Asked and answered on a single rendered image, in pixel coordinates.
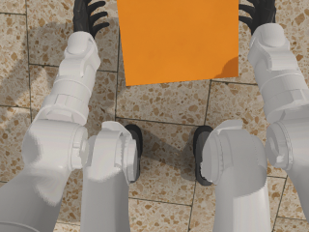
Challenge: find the robot right foot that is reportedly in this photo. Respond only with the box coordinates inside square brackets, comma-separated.
[193, 125, 213, 187]

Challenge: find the robot left hand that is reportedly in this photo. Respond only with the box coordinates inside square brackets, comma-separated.
[72, 0, 110, 39]

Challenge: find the left robot thigh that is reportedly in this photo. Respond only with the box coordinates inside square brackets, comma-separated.
[80, 130, 138, 232]

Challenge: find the right robot upper arm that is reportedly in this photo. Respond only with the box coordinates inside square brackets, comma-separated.
[265, 117, 309, 224]

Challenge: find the robot right hand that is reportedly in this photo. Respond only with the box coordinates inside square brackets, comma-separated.
[239, 0, 277, 36]

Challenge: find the robot right forearm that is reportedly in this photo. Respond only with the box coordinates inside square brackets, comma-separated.
[247, 22, 309, 124]

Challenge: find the carton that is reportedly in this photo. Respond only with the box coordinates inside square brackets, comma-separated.
[117, 0, 239, 86]

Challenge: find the robot left forearm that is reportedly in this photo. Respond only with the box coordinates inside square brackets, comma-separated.
[21, 31, 101, 163]

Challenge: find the left robot upper arm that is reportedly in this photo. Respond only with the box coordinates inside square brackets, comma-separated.
[0, 119, 89, 232]

